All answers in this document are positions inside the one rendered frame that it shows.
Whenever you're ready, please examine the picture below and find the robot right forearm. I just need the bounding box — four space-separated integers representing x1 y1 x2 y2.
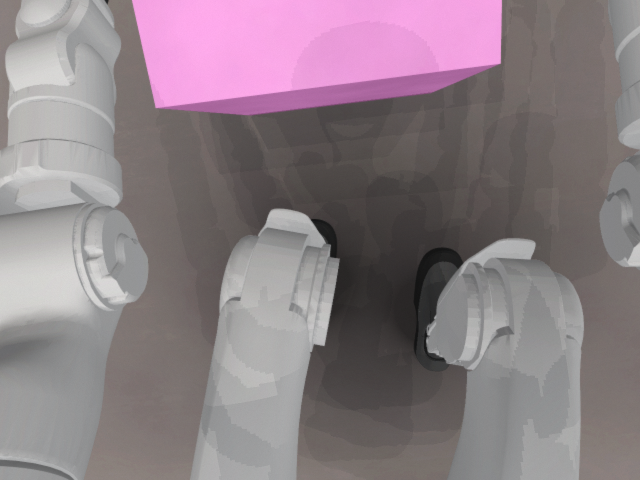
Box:
608 0 640 150

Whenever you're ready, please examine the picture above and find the robot left forearm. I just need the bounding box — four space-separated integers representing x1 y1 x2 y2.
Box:
0 0 123 215

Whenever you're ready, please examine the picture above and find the robot right thigh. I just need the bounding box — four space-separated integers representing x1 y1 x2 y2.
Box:
446 258 581 480

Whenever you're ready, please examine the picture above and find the robot right foot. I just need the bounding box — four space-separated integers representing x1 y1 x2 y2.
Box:
414 248 463 371

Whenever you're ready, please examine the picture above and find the robot right upper arm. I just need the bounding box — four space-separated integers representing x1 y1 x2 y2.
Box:
599 150 640 270

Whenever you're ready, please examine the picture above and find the robot left upper arm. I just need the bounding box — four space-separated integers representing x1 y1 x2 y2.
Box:
0 202 148 480

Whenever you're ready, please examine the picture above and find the carton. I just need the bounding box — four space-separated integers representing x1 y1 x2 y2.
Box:
132 0 502 116

